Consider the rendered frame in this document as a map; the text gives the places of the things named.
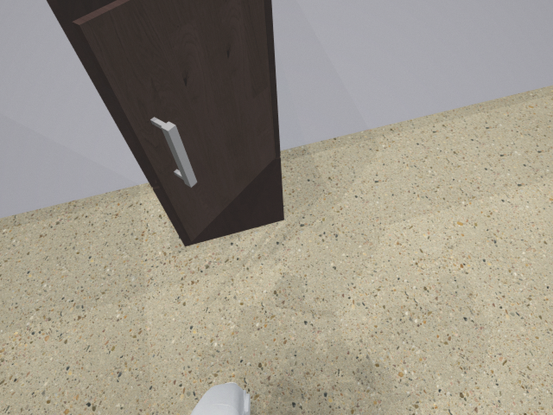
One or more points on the robot left thigh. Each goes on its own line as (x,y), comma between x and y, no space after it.
(224,399)

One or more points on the cupboard door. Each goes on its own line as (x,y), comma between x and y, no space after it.
(202,65)

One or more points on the handle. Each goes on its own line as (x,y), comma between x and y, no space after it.
(176,146)

